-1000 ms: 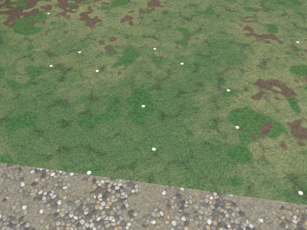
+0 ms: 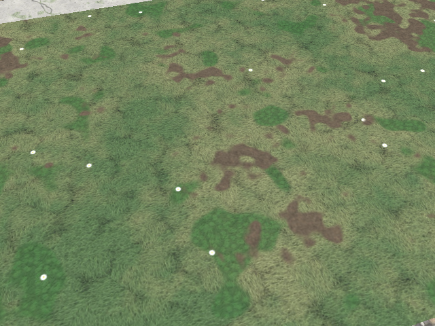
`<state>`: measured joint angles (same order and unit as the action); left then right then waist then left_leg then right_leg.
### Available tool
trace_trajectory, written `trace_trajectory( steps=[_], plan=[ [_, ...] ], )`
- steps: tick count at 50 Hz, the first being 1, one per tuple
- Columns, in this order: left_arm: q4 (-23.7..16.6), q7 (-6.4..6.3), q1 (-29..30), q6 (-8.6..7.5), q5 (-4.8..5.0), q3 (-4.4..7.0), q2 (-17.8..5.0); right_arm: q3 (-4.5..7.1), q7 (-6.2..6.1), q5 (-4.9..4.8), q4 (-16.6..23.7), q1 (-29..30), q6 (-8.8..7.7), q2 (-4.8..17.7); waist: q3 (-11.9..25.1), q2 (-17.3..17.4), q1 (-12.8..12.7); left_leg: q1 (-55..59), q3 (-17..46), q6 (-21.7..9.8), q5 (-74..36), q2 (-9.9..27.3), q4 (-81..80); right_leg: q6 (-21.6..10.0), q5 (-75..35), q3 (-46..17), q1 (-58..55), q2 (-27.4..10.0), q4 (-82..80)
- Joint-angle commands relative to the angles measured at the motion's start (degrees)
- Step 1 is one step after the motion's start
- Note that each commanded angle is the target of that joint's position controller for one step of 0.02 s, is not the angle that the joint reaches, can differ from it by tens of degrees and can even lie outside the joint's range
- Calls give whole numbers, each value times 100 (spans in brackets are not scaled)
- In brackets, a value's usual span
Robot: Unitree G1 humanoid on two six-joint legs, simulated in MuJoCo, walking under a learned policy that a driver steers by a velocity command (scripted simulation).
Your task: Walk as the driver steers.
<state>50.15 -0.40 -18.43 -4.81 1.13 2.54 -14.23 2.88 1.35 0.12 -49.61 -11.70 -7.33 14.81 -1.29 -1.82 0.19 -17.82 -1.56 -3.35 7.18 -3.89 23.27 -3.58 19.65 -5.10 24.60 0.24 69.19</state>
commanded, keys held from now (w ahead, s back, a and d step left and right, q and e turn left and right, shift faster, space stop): w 0.54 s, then w+q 0.46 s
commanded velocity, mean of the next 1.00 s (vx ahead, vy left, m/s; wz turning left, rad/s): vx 0.50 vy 0.00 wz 0.11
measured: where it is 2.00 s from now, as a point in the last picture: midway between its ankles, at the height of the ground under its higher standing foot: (184, 179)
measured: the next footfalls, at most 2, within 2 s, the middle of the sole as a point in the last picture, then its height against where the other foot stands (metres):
right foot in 0.36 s outside the picture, level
left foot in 0.94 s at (199, 265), level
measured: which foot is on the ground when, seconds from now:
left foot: down 0.00-0.36, up 0.38-0.92, down 0.94-1.00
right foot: up 0.00-0.34, down 0.36-0.94, up 0.96-1.00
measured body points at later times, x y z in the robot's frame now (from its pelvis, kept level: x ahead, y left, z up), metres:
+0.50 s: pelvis +0.28 -0.07 +0.00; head +0.30 -0.08 +0.45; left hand +0.42 +0.19 -0.10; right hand +0.32 -0.34 -0.14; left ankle +0.19 +0.08 -0.65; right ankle +0.33 -0.15 -0.74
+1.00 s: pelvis +0.55 -0.01 -0.02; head +0.59 +0.00 +0.43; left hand +0.53 +0.26 -0.15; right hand +0.78 -0.22 -0.12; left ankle +0.63 +0.08 -0.74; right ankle +0.37 -0.17 -0.65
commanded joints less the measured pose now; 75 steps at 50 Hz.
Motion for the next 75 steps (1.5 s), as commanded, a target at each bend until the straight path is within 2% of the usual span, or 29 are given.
trace_trajectory(
  steps=[1, 6, 12, 15, 17, 18, 19, 20, 21, 22, 24, 28, 35, 41, 44, 46, 47, 48, 49, 50, 52, 54, 62, 67, 70, 71, 72, 73, 75],
  plan=[
    [-378, -10, -174, -47, -39, 87, -285, 33, 29, 23, 179, -81, -59, 371, 221, 534, -131, 742, 1781, -1073, -153, 1558, -1508, 20, -381, -68, 973, -686, -238],
    [-773, -14, 790, -59, -124, -1, -198, 109, -61, -56, -28, -549, -1, 766, -25, 429, 77, 715, 1083, -1075, -840, 1487, -1742, 235, -1574, 203, 1372, -796, -1943],
    [-1132, 126, 1918, -114, -5, -47, -236, 87, -89, -157, -281, -1198, 132, 898, -202, 544, 461, 1154, 798, -819, -670, 1525, -1470, 249, -2301, 466, 924, -456, -3522],
    [-1288, 214, 2047, -163, 5, 0, -407, 110, -111, -156, -345, -1243, 235, 978, -209, 613, 344, 1727, 937, -691, -920, 1807, -1101, 32, -1708, 470, 817, -359, -3906],
    [-1106, 215, 1290, -191, -25, 142, -663, 108, -126, -139, -307, -1060, 304, 1027, 229, 636, -154, 1757, 709, -504, -2308, 1620, -148, -178, -1497, 695, -346, -92, -4188],
    [-824, 172, 275, -194, -38, 293, -986, 42, -132, -78, -240, -1017, 314, 868, 880, 502, -577, 1245, 438, -327, -2534, 1306, 1064, -400, -1615, 521, -1768, -249, -4119],
    [-670, 123, -769, -155, -108, 433, -1574, -101, -135, 92, -51, -1226, 249, 506, 1848, -532, -772, -278, 83, -64, -642, 775, 3164, -935, -1823, -1139, -3727, -1625, -3957],
    [-558, 184, -965, -112, -109, 435, -1652, -240, -87, -64, -94, -1794, 115, -9, 2398, -1761, -517, -2089, 419, 117, 2529, 47, 4589, -1615, -552, -3530, -4872, -2411, -4924],
    [-603, 189, -751, -121, -65, 294, -1081, -60, -70, -221, -87, -1314, 27, 750, 1734, -965, -620, -2700, 825, 20, 2407, 430, 5139, -1349, -37, -3357, -4368, -2208, -5183],
    [-701, 179, -218, -126, -43, 214, -881, 1, -67, -264, 86, -756, -7, 921, 1002, -613, -504, -2841, 670, -50, 1775, 711, 5060, -1117, -489, -2489, -3535, -2010, -5267],
    [-804, 227, 451, -137, -112, 136, -642, 18, -110, -100, 127, -516, 68, 719, 455, -123, -137, -2282, 578, 47, 963, 1104, 4477, -986, -1520, -1438, -2215, -1548, -5611],
    [-602, 228, 429, -238, -133, 163, -667, 14, -128, -86, 113, -631, 294, 422, 263, -197, 158, -1959, 517, 205, 363, 1219, 3931, -1029, -2386, -527, -1589, -1264, -6073],
    [-242, 48, 15, -203, -169, 199, -847, 3, -35, -118, 491, 543, 292, 318, -127, -96, -223, -2262, 538, 183, -1437, 958, 1985, -686, -2466, 571, -1886, -1178, -6341],
    [65, -15, -377, -42, -104, 220, -918, -51, 181, -130, 1017, 1390, 274, 233, -396, -30, -494, -2690, 223, -28, -950, 821, 1234, -547, -2976, 968, -3081, -1559, -5927],
    [-10, -88, -168, 88, -82, 270, -1123, 22, 286, -127, 1188, 1228, 279, 374, -103, -259, -248, -1994, -287, -268, -66, 463, 1172, -358, -5172, 1241, -3300, -1594, -5067],
    [-98, -162, -13, 189, -85, 291, -1229, 251, 259, -143, 962, 5, 309, 742, 635, -351, 436, -261, -549, -556, 11, -14, 934, -144, -6534, 1501, -2960, -1390, -3352],
    [-221, -196, -20, 163, -104, 256, -1194, 455, 161, -137, 757, -976, 339, 1193, 1173, -1, 873, 1520, 284, -861, -213, 351, 743, 72, -5341, 1525, -1725, -1155, -1792],
    [-477, -61, -614, -22, -280, -23, -328, 589, 80, -133, 745, -1266, 353, 1840, 1824, 1527, 400, 3851, 3324, -1935, 197, 1929, 545, 458, -252, 1286, 1008, -43, 470],
    [-523, 47, -297, -299, -123, 2, -630, 474, 56, -119, 817, -1422, 332, 1480, 2569, 1238, 618, 4406, 5058, -2282, 676, 2405, -410, 393, 1301, 6, 1868, 292, 1347],
    [-733, 103, 336, -436, 89, 100, -947, 397, 38, -69, 809, -1228, 312, 1173, 1757, 930, 719, 3912, 4127, -1884, 424, 2153, -502, 249, 844, -184, 2348, -71, 1311],
    [-820, 30, 668, -470, -48, 100, -869, 297, 32, -96, 1009, -417, 302, 826, 760, 63, 240, 2068, 2768, -1494, -616, 1663, -627, 240, 89, -22, 1880, -510, 300],
    [-868, 1, 497, -306, -168, 171, -876, 242, 16, -35, 1171, -96, 308, 677, 529, 226, -112, 1083, 2332, -1444, -1162, 1382, -917, 362, -133, -17, 1204, -679, -233],
    [-1348, 7, 1715, -170, -181, 53, -439, 340, -197, -150, 1069, -679, 375, 978, 226, 612, 262, 199, 1543, -997, -985, 767, -887, 704, -2302, 271, 684, -207, -3198],
    [-1564, 132, 2143, -287, -84, 150, -729, 338, -236, -183, 981, -982, 456, 961, 224, 760, 363, 901, 2376, -857, -357, 1082, -328, 543, -2050, 49, 417, 3, -4081],
    [-1368, 143, 1364, -374, -120, 262, -889, 296, -247, -128, 998, -833, 484, 816, 454, 947, -51, 1153, 2446, -655, -1031, 1038, 361, 185, -1774, 256, -566, 11, -4491],
    [-1276, 111, 720, -401, -209, 335, -1076, 201, -217, -82, 1058, -786, 460, 572, 1010, 786, -353, 853, 2155, -477, -1160, 765, 1321, -118, -1799, -81, -1712, -442, -4365],
    [-1180, 78, -104, -392, -312, 445, -1506, 99, -214, -86, 1150, -1238, 417, 276, 1859, -226, -425, -659, 1487, -93, 41, 102, 3145, -831, -1541, -1737, -3759, -1565, -4319],
    [-894, 157, -545, -311, -189, 506, -1547, 50, -214, -191, 1102, -1799, 360, 292, 2107, -1697, -323, -2106, 1177, 130, 2661, -188, 4478, -1435, -258, -3841, -4528, -2346, -4959],
    [-1003, 143, -77, -235, -58, 308, -839, 182, -195, -188, 1140, -795, 360, 926, 680, -410, -491, -2801, 1195, 143, 1882, 348, 5088, -1029, 604, -2885, -3306, -1987, -5245]
  ],
)
Keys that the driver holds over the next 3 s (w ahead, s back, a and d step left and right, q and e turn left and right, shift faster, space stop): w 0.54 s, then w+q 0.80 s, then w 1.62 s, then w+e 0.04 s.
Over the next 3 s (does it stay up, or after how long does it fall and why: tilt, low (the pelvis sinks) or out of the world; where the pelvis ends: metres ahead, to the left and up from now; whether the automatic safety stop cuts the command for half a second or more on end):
stays up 1.51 0.45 -0.01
